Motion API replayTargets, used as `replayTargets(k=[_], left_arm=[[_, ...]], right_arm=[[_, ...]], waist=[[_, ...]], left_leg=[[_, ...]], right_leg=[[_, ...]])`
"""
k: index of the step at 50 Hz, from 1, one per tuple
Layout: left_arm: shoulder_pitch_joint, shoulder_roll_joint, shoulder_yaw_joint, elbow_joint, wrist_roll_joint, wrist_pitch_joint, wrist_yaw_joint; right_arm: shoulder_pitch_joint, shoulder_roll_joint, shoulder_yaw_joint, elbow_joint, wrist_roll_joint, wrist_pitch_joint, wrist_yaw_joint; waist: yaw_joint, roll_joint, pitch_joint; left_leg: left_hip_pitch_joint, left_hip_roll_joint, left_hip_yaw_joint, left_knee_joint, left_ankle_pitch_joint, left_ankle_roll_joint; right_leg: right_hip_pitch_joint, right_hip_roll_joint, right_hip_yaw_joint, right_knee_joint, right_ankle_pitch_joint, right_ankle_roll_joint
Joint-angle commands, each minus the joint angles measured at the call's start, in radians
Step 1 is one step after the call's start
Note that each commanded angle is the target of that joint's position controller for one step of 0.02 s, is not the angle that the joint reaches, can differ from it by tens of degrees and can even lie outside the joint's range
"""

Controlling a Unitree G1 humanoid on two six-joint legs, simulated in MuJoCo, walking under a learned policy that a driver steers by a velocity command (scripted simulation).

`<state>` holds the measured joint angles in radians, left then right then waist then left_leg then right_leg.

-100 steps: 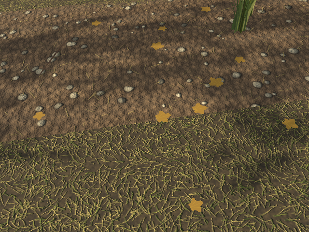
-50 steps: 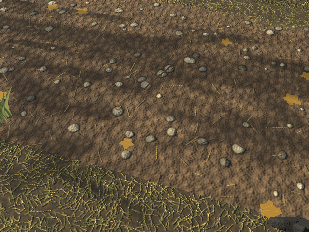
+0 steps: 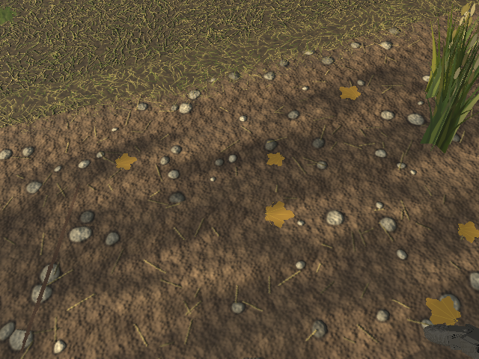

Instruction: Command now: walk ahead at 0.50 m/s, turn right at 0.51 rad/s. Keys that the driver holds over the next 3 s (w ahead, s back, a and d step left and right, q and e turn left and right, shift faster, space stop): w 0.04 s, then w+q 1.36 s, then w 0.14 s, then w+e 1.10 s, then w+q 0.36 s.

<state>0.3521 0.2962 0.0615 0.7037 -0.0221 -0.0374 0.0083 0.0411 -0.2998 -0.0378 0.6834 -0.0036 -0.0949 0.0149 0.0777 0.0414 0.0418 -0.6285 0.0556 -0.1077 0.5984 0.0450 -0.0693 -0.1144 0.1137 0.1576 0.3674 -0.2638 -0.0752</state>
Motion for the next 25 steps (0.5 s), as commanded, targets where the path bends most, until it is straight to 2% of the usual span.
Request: replayTargets(k=[1,4,5,6,7,8,9,10,11,12,13,15,17,19,22,25], left_arm=[[0.018,0.156,0.044,-0.036,-0.005,-0.008,0.011],[0.013,0.149,0.043,-0.017,0.005,-0.001,0.009],[0.011,0.129,0.036,-0.017,0.008,0.0,0.006],[0.018,0.089,0.019,-0.026,0.018,0.0,0.003],[0.136,0.046,0.003,-0.034,0.003,-0.01,0.005],[0.152,0.07,-0.001,-0.034,0.002,-0.021,0.005],[0.051,0.142,0.016,-0.044,-0.006,-0.027,0.002],[-0.047,0.147,0.016,-0.062,-0.001,-0.034,0.001],[-0.118,0.134,0.015,-0.08,0.019,-0.043,-0.001],[-0.117,0.121,0.017,-0.085,0.028,-0.05,-0.002],[-0.107,0.108,0.015,-0.084,0.033,-0.053,-0.003],[-0.105,0.081,0.009,-0.081,0.037,-0.054,-0.005],[-0.17,0.057,-0.001,-0.1,0.039,-0.055,-0.004],[-0.245,0.038,-0.011,-0.111,0.036,-0.06,-0.009],[-0.334,0.041,-0.012,-0.124,0.022,-0.071,-0.02],[-0.383,0.066,-0.002,-0.139,0.013,-0.081,-0.026]], right_arm=[[-0.081,-0.098,-0.026,-0.081,0.01,-0.026,0.014],[-0.002,-0.119,-0.039,-0.062,0.008,-0.033,0.017],[0.073,-0.137,-0.051,-0.04,0.001,-0.034,0.011],[0.194,-0.171,-0.062,-0.025,-0.011,-0.038,0.007],[0.312,-0.26,-0.086,0.001,-0.023,-0.031,0.007],[0.358,-0.223,-0.081,0.031,0.011,-0.024,0.024],[0.312,-0.154,-0.058,0.022,0.031,-0.02,0.026],[0.26,-0.129,-0.049,0.006,0.021,-0.011,0.024],[0.232,-0.114,-0.042,0.003,0.011,-0.002,0.024],[0.219,-0.109,-0.038,-0.001,0.003,-0.002,0.02],[0.214,-0.103,-0.035,-0.004,0.002,-0.001,0.017],[0.227,-0.106,-0.036,0.002,0.01,0.001,0.008],[0.249,-0.136,-0.046,0.014,0.019,0.005,-0.004],[0.275,-0.154,-0.053,0.027,0.024,0.013,-0.016],[0.327,-0.161,-0.056,0.045,0.029,0.028,-0.026],[0.362,-0.157,-0.057,0.056,0.035,0.042,-0.031]], waist=[[-0.008,-0.135,-0.028],[-0.046,-0.178,-0.03],[-0.082,-0.168,-0.068],[-0.134,-0.118,-0.19],[-0.119,0.122,-0.34],[-0.126,0.26,-0.333],[-0.139,0.14,-0.188],[-0.14,0.052,-0.102],[-0.132,-0.007,-0.023],[-0.104,0.02,-0.021],[-0.091,0.041,-0.03],[-0.082,0.064,-0.054],[-0.097,0.056,-0.043],[-0.121,0.047,-0.035],[-0.152,0.047,-0.028],[-0.153,0.053,-0.026]], left_leg=[[0.139,-0.037,0.02,-0.083,0.033,0.019],[0.213,-0.036,0.055,-0.115,-0.077,0.076],[0.319,-0.052,0.082,-0.148,-0.094,0.108],[0.524,0.038,-0.004,-0.119,-0.077,0.169],[0.875,0.224,-0.384,-0.151,-0.209,0.336],[0.94,0.306,-0.701,-0.31,-0.456,0.398],[0.845,0.288,-0.655,-0.334,-0.575,0.359],[0.729,0.243,-0.53,-0.341,-0.52,0.328],[0.619,0.191,-0.429,-0.363,-0.405,0.312],[0.57,0.166,-0.386,-0.372,-0.312,0.308],[0.541,0.134,-0.35,-0.385,-0.239,0.305],[0.512,0.108,-0.284,-0.396,-0.138,0.314],[0.476,0.098,-0.239,-0.406,-0.076,0.319],[0.439,0.077,-0.204,-0.403,-0.073,0.301],[0.411,0.069,-0.207,-0.382,-0.103,0.281],[0.446,0.084,-0.271,-0.333,-0.154,0.264]], right_leg=[[-0.049,-0.248,0.202,-0.055,0.143,-0.129],[0.024,-0.283,0.221,0.022,0.256,-0.105],[0.033,-0.243,0.189,0.114,0.386,-0.086],[-0.02,-0.193,0.132,0.326,0.383,-0.056],[-0.329,-0.054,0.005,0.676,0.148,0.029],[-0.542,-0.024,-0.012,0.851,-0.294,0.059],[-0.639,-0.088,0.01,0.912,-0.244,0.053],[-0.638,-0.124,-0.023,0.895,-0.172,0.048],[-0.633,-0.149,-0.048,0.825,-0.122,0.047],[-0.595,-0.175,-0.046,0.759,-0.073,0.05],[-0.551,-0.183,-0.053,0.707,-0.052,0.061],[-0.508,-0.176,-0.079,0.61,-0.042,0.084],[-0.489,-0.164,-0.095,0.47,0.023,0.108],[-0.439,-0.145,-0.096,0.335,0.148,0.123],[-0.358,-0.11,-0.092,0.209,0.279,0.134],[-0.305,-0.094,-0.07,0.13,0.264,0.124]])
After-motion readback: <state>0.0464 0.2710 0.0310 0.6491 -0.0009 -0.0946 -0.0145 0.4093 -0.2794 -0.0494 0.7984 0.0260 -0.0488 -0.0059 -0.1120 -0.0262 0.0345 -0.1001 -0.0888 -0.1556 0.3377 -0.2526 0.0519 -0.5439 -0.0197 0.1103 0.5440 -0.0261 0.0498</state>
